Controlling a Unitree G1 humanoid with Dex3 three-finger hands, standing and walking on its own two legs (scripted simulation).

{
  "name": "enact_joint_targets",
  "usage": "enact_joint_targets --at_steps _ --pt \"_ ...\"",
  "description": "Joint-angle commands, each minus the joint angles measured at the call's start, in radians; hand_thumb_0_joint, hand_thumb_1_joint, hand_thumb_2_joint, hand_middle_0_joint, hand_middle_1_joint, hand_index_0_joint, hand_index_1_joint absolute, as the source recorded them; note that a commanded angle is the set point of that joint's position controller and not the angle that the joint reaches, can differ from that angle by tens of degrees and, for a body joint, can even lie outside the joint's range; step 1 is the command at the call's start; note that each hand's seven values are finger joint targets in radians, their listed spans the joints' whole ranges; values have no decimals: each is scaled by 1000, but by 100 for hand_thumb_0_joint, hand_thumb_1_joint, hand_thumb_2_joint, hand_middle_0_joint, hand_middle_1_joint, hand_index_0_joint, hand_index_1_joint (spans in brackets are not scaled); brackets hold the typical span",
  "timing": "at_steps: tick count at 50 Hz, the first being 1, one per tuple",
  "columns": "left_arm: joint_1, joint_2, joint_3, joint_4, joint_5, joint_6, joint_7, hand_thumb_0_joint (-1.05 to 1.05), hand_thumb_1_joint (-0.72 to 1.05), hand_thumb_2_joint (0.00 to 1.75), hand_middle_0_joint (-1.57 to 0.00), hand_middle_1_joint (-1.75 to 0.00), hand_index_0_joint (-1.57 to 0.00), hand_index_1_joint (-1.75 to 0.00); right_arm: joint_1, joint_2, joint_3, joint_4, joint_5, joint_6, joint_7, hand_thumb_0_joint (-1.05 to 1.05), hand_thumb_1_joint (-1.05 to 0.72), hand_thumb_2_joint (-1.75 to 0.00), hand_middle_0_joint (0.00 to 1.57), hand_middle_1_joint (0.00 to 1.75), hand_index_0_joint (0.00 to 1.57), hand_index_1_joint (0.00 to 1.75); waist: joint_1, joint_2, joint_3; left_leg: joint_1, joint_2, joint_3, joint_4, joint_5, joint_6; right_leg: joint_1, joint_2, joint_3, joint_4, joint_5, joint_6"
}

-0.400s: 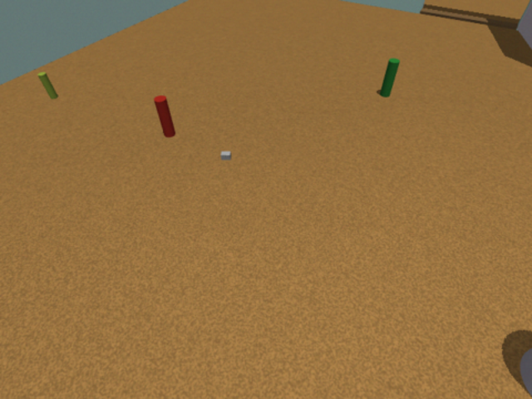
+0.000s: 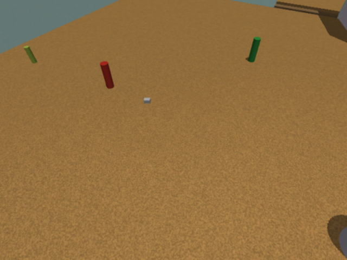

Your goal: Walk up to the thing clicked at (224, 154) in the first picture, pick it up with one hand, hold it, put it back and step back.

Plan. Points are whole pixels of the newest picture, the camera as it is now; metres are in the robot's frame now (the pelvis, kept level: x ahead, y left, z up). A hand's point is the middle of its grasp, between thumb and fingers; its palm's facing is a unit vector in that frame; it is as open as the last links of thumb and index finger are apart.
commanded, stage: stand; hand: left
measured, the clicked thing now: (147, 100) +1.53 +0.25 -0.77
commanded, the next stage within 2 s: walk up in 0.72 s
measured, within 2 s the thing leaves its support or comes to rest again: neither
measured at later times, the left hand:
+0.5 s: hand out of the picture +0.08 +0.25 -0.16, palm faces -0.02 -0.94 -0.34, open 7.4 cm
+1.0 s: hand out of the picture +0.06 +0.32 -0.16, palm faces +0.05 -0.93 -0.36, open 7.4 cm
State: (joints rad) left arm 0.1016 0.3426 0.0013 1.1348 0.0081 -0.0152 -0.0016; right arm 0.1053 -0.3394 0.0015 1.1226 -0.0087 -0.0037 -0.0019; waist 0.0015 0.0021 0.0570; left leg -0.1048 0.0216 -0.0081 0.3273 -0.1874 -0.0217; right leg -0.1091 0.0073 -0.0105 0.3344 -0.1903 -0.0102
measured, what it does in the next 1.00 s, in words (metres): lifts its left foot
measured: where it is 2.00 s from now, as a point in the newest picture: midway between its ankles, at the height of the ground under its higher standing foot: (170, 209)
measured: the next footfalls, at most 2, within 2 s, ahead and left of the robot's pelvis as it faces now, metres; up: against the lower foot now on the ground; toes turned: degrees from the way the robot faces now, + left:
left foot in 1.04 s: +0.19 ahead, +0.18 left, +0.00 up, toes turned +5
right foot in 1.54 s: +0.49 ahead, -0.08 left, +0.00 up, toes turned -6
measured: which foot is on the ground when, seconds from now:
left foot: down 0.00-0.82, up 0.84-1.00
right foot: down 0.00-1.00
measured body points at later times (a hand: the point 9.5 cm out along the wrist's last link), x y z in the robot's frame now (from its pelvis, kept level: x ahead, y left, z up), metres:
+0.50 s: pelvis +0.00 +0.00 +0.00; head +0.01 +0.00 +0.45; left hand +0.08 +0.30 -0.13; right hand +0.08 -0.30 -0.13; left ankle +0.00 +0.13 -0.75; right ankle +0.00 -0.11 -0.75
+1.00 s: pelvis +0.05 +0.03 -0.01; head +0.05 +0.04 +0.44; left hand +0.06 +0.37 -0.13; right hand +0.14 -0.30 -0.12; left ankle +0.10 +0.16 -0.73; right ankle +0.00 -0.11 -0.75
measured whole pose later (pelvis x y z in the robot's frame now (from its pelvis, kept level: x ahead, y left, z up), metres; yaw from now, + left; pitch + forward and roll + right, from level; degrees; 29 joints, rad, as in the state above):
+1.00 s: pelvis +0.05 +0.03 -0.01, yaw +1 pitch -2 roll -2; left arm 0.28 0.42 0.08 1.01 0.04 -0.05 -0.07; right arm 0.20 -0.43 -0.09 1.03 -0.04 -0.02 0.07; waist 0.05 0.02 0.04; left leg -0.36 0.06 0.00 0.68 -0.43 0.02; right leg -0.04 0.00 -0.02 0.39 -0.32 -0.01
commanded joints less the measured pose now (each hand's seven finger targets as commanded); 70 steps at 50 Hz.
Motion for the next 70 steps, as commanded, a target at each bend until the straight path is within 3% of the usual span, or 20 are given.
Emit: enact_joint_targets --at_steps 1,35,36,37,38,40,41,42,43,48,52,53,54,55,56,58,59,61,65,70 --pt "-32 215 37 -64 -1 -18 11 0 90 90 -20 -30 -20 -30 -37 -214 -37 -60 1 -28 -10 0 -90 -90 20 30 20 30 1 8 -82 15 104 -80 -45 132 41 3 -131 103 -56 148 -18" --pt "-28 216 38 -65 -3 -18 11 0 90 90 -20 -30 -20 -30 -29 -213 -33 -62 1 -27 -11 0 -90 -90 20 30 20 30 0 7 -71 15 107 -77 -55 149 41 17 -135 102 -64 170 -18" --pt "26 326 109 -123 19 -33 -23 0 90 90 -20 -30 -20 -30 38 -318 -105 -115 -17 -48 16 0 -90 -90 20 30 20 30 -3 -8 -189 21 78 -100 37 -388 123 38 -85 99 30 -354 -54" --pt "31 317 111 -123 29 -36 -35 0 90 90 -20 -30 -20 -30 28 -324 -112 -115 -26 -49 29 0 -90 -90 20 30 20 30 10 18 -109 -68 91 -130 47 -529 140 -57 -107 138 64 -497 -71" --pt "20 308 116 -126 33 -37 -41 0 90 90 -20 -30 -20 -30 1 -309 -112 -128 -29 -47 35 0 -90 -90 20 30 20 30 16 11 -29 -176 84 -131 59 -561 136 -94 -115 170 48 -551 -79" --pt "74 309 127 -139 32 -47 -48 0 90 90 -20 -30 -20 -30 -66 -265 -108 -177 -30 -51 48 0 -90 -90 20 30 20 30 59 -61 51 -392 51 -67 189 -413 105 3 -198 300 -46 -581 -133" --pt "127 336 138 -128 30 -54 -45 0 90 90 -20 -30 -20 -30 -124 -236 -105 -200 -30 -55 49 0 -90 -90 20 30 20 30 102 -145 97 -542 -8 50 343 -246 62 124 -292 418 -159 -571 -189" --pt "184 363 145 -134 35 -63 -42 0 90 90 -20 -30 -20 -30 -141 -233 -105 -214 -34 -59 47 0 -90 -90 20 30 20 30 133 -152 93 -635 27 -5 443 -285 55 205 -375 514 -220 -478 -241" --pt "174 379 150 -151 35 -65 -41 0 90 90 -20 -30 -20 -30 -119 -244 -107 -219 -28 -64 47 0 -90 -90 20 30 20 30 118 -125 81 -652 54 -32 445 -295 53 250 -402 528 -216 -403 -269" --pt "25 357 140 -239 30 -56 -54 0 90 90 -20 -30 -20 -30 4 -267 -130 -210 -27 -70 76 0 -90 -90 20 30 20 30 25 -199 54 -328 71 -9 339 -242 38 -27 -260 266 -180 -404 -189" --pt "-42 307 118 -281 21 -49 -64 0 90 90 -20 -30 -20 -30 273 -283 -168 -145 -24 -72 61 0 -90 -90 20 30 20 30 -131 -22 -18 208 14 64 168 4 24 -401 -125 45 140 -328 -110" --pt "24 240 98 -280 22 -45 -65 0 90 90 -20 -30 -20 -30 393 -347 -192 -116 -32 -76 46 0 -90 -90 20 30 20 30 -176 234 -94 393 63 -54 84 -175 53 -535 -24 -35 466 -333 -86" --pt "86 180 81 -279 14 -46 -57 0 90 90 -20 -30 -20 -30 448 -425 -204 -132 -51 -85 35 0 -90 -90 20 30 20 30 -176 377 -101 370 301 -517 -101 -563 108 -691 101 47 756 -425 -49" --pt "95 278 102 -265 11 -40 -46 0 90 90 -20 -30 -20 -30 292 -443 -202 -192 -30 -90 38 0 -90 -90 20 30 20 30 -117 211 -61 173 394 -683 -208 -734 197 -616 37 160 819 -354 -54" --pt "122 307 100 -263 13 -42 -44 0 90 90 -20 -30 -20 -30 197 -445 -195 -228 -8 -88 43 0 -90 -90 20 30 20 30 -59 193 6 75 442 -687 -239 -744 268 -591 -33 167 834 -312 -59" --pt "155 327 104 -220 -1 -51 -49 0 90 90 -20 -30 -20 -30 120 -362 -160 -258 -7 -95 40 0 -90 -90 20 30 20 30 -10 104 35 24 323 -401 -160 -488 221 -545 -74 169 771 -193 -37" --pt "182 329 103 -196 -3 -49 -55 0 90 90 -20 -30 -20 -30 107 -325 -148 -264 -4 -101 38 0 -90 -90 20 30 20 30 2 96 54 -24 260 -276 -165 -403 168 -499 -84 159 722 -137 -27" --pt "190 314 105 -196 -3 -41 -69 0 90 90 -20 -30 -20 -30 146 -316 -142 -259 1 -112 38 0 -90 -90 20 30 20 30 -5 117 80 -53 232 -195 -199 -316 141 -481 -86 119 679 -56 3" --pt "113 287 101 -248 6 -38 -86 0 90 90 -20 -30 -20 -30 167 -325 -142 -271 3 -117 42 0 -90 -90 20 30 20 30 -12 114 113 -19 239 -106 -216 -211 213 -516 -110 71 522 12 30" --pt "-67 238 90 -322 8 -41 -99 0 90 90 -20 -30 -20 -30 245 -326 -141 -270 8 -113 41 0 -90 -90 20 30 20 30 -62 98 111 40 196 2 -154 134 168 -460 -109 -7 299 138 2"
